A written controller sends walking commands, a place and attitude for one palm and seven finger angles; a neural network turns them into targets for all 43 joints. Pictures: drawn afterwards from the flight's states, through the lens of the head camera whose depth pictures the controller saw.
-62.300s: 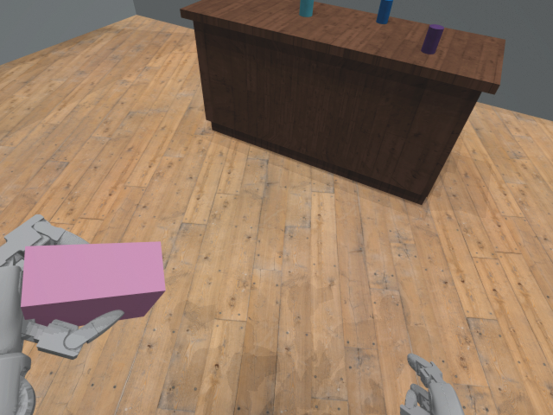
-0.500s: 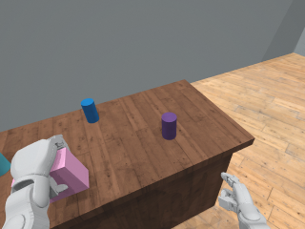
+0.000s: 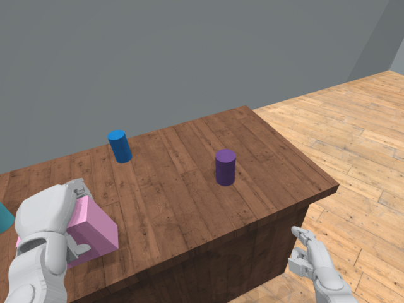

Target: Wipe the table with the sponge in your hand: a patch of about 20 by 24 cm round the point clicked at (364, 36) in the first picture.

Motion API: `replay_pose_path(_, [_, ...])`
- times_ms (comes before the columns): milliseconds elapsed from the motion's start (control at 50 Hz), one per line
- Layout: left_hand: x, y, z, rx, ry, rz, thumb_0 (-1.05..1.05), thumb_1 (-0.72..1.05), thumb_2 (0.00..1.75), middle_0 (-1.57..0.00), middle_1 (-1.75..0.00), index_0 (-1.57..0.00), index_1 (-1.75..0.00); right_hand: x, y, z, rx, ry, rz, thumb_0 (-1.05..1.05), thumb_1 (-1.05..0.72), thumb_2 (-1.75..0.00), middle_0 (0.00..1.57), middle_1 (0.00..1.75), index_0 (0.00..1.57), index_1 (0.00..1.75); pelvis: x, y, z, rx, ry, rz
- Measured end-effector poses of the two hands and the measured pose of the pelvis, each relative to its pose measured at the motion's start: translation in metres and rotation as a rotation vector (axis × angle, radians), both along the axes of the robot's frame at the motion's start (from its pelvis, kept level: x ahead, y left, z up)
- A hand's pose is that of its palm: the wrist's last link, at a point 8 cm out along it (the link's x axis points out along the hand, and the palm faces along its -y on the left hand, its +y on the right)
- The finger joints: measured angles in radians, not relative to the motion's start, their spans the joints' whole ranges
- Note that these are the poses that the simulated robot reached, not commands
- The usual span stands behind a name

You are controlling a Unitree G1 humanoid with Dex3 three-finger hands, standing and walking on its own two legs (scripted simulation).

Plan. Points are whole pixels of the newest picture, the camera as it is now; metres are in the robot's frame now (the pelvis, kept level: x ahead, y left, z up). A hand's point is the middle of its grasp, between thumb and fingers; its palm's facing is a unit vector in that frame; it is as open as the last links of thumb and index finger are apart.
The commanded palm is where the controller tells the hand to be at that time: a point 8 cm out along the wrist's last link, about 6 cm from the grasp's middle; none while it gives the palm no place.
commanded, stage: step back with the hand held close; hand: left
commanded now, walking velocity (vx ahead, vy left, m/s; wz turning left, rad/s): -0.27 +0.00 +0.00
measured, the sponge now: (79, 239) +0.19 +0.28 +0.06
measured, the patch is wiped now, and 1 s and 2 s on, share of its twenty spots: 1.00 1.00 1.00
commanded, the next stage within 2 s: stop stepping back and stand still in 1.18 s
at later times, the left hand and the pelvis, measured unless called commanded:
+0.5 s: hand (49, 230) +0.16 +0.29 +0.14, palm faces +0.38 -0.85 -0.37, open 9.8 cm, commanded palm +0.11 +0.32 +0.17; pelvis -0.04 +0.03 -0.02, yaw +2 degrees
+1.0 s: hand (23, 290) +0.07 +0.25 +0.15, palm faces +0.27 -0.87 -0.41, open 9.8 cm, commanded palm +0.03 +0.30 +0.17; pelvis -0.14 +0.02 -0.02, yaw -1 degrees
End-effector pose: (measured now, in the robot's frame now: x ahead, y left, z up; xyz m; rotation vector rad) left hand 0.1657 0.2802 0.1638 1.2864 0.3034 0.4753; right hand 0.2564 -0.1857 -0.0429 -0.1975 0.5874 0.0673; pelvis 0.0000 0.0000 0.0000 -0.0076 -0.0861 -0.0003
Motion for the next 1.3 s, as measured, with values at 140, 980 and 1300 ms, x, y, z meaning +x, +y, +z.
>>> replay_pose_path(140, [0.004,0.004,-0.011,-0.743,-0.351,-0.229,-0.01,-0.49,1.06,-0.72,-1.38,-0.79,-1.32,-0.033,-0.009,0.000,-0.049,0.016,-0.030,0.01,-0.90,-0.90,0.21,0.30,0.21,0.30,-0.006,-0.004,-0.003,-0.006,0.063,0.031])
replay_pose_path(980, [-0.120,0.014,0.001,-0.739,-0.530,-0.510,-0.01,-0.51,1.07,-0.73,-1.39,-0.80,-1.33,-0.202,-0.003,-0.022,-0.111,0.073,-0.148,0.01,-0.90,-0.90,0.21,0.30,0.21,0.30,-0.132,0.025,-0.017,-0.061,0.114,-0.019])
replay_pose_path(1300, [-0.225,0.058,-0.010,-0.739,-0.682,-0.446,-0.01,-0.51,1.08,-0.73,-1.39,-0.80,-1.34,-0.314,-0.014,-0.018,-0.228,0.094,-0.205,0.01,-0.90,-0.90,0.20,0.30,0.21,0.30,-0.240,0.045,-0.027,0.004,0.137,0.047])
